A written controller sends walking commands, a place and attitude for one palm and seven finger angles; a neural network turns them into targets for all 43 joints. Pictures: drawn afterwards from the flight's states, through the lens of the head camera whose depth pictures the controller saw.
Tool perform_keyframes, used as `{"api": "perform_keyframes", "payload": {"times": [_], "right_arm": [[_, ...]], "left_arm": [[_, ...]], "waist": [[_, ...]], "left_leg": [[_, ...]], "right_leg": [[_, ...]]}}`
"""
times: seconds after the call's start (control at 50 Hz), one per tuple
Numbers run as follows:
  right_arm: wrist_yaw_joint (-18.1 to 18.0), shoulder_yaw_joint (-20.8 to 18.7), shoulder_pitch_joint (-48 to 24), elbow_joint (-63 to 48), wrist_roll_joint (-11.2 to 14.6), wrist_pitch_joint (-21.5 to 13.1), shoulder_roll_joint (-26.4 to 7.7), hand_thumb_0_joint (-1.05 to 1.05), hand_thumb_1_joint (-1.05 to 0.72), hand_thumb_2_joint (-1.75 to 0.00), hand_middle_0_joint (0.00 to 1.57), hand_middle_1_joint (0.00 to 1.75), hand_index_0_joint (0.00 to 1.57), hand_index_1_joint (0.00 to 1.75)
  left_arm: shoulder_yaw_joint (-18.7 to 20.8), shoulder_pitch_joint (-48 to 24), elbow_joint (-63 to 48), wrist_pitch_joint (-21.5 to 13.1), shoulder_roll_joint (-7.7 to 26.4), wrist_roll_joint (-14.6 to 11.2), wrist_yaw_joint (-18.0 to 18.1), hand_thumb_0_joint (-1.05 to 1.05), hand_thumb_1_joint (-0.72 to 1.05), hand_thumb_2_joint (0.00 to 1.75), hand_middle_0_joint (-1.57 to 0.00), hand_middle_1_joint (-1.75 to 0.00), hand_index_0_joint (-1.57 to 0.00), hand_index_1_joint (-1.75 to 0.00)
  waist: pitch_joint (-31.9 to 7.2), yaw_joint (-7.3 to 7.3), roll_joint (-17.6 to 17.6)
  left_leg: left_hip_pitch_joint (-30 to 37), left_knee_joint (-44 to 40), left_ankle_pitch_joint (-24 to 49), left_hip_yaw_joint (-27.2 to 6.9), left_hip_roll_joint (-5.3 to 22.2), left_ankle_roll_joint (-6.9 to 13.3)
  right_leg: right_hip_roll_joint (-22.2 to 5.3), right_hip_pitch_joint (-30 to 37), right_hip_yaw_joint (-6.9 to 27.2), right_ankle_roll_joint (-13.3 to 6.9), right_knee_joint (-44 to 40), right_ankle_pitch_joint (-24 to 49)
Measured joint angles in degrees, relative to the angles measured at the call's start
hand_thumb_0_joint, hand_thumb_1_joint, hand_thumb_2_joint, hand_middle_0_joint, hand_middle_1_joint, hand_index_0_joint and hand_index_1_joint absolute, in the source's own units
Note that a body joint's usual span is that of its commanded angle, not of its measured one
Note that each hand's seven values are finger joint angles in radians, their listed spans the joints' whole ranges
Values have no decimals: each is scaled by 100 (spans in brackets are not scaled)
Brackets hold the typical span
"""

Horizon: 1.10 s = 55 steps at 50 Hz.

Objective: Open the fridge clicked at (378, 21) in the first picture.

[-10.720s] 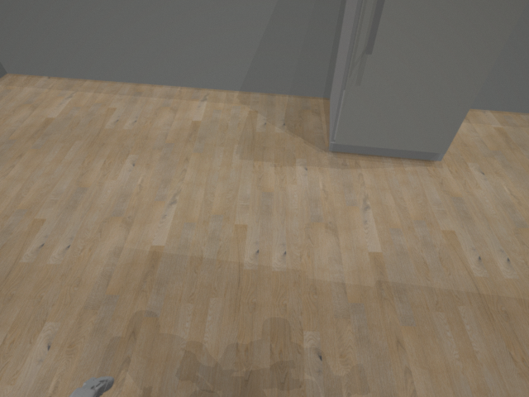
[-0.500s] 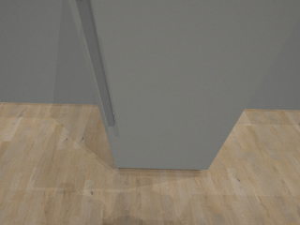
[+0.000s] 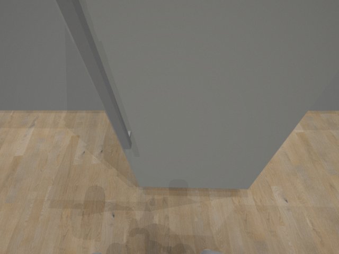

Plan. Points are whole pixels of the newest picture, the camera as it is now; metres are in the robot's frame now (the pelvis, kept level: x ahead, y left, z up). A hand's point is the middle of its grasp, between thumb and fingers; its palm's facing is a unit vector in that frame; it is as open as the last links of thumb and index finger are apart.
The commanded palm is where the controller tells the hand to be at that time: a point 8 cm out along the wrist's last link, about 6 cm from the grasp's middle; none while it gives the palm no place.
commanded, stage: come to a stop and stand still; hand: left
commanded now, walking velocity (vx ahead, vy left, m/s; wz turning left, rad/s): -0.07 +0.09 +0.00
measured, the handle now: (109, 91) +0.48 +0.16 +0.11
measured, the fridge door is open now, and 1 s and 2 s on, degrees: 0 0 0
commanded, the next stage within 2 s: look again from close up in 1.44 s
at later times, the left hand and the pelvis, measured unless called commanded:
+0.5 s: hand out of the picture -0.02 +0.24 -0.15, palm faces +0.00 -0.96 -0.29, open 7.3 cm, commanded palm none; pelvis -0.03 +0.04 +0.00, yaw -2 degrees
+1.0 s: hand out of the picture +0.04 +0.20 -0.15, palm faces -0.03 -0.97 -0.24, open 7.3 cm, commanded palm none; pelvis +0.01 +0.02 +0.01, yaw -1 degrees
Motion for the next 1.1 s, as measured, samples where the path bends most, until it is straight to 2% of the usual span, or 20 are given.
{"api": "perform_keyframes", "payload": {"times": [0.06,0.1,0.16,0.22,0.28,0.38,0.56,0.72,0.86,1.1], "right_arm": [[14,-41,-312,-82,6,56,-33,1,-90,-90,20,30,20,30],[3,-63,-478,-132,-26,84,-82,1,-91,-90,20,30,20,30],[32,-97,-603,-240,-41,72,-211,1,-93,-90,20,30,20,30],[44,-95,-612,-343,-47,-17,-286,1,-93,-90,20,30,20,30],[83,-82,-526,-527,-83,45,-319,1,-92,-90,20,30,20,30],[132,-32,-221,-860,-128,29,-453,1,-91,-90,20,30,20,30],[175,112,-7,-808,-134,11,-518,1,-92,-90,20,30,20,30],[164,170,91,-492,-113,-59,-550,1,-91,-90,20,30,20,30],[117,207,82,-235,-92,-159,-518,1,-91,-90,20,30,20,30],[71,232,-134,-23,-92,-197,-395,1,-91,-90,20,30,20,30]], "left_arm": [[29,-61,-66,42,-29,7,60,0,93,90,-20,-30,-20,-30],[51,-64,-111,74,-3,25,62,0,94,89,-20,-30,-20,-30],[61,13,-151,122,37,47,34,-1,94,89,-20,-30,-20,-30],[68,153,-115,196,79,21,9,0,93,89,-20,-30,-20,-30],[12,381,-19,228,152,-31,88,0,93,89,-20,-30,-21,-30],[-120,804,63,325,146,23,-37,0,93,89,-20,-30,-21,-30],[-141,1079,148,243,208,18,-87,0,91,90,-20,-30,-20,-30],[-201,1065,357,162,57,-22,-111,1,91,90,-19,-30,-20,-30],[-254,757,468,81,-74,-45,-97,1,91,90,-20,-30,-20,-30],[-222,326,485,-5,65,-70,-65,1,93,89,-20,-30,-20,-30]], "waist": [[-11,79,-109],[-62,151,-180],[-171,226,-255],[-278,233,-281],[-376,250,-350],[-675,221,-23],[-564,259,230],[-465,218,250],[-419,155,144],[-365,121,54]], "left_leg": [[-344,621,-51,-23,46,-29],[-426,608,73,-6,82,-56],[-325,57,420,72,107,-85],[57,-991,1172,128,134,-44],[84,-805,1194,246,83,73],[179,-870,1132,366,-42,250],[269,-1389,1468,411,-273,366],[349,-1627,1536,391,-279,334],[516,-1771,1508,342,-208,250],[737,-1883,1415,224,-42,87]], "right_leg": [[9,67,-27,-28,-157,119],[28,83,-26,-37,-254,201],[51,59,-20,-11,-306,281],[101,-12,-37,52,-169,260],[53,36,80,126,-70,236],[-31,104,236,224,-141,272],[-90,74,522,315,-384,460],[-48,107,574,346,-519,494],[24,249,521,289,-597,417],[180,495,386,152,-712,286]]}}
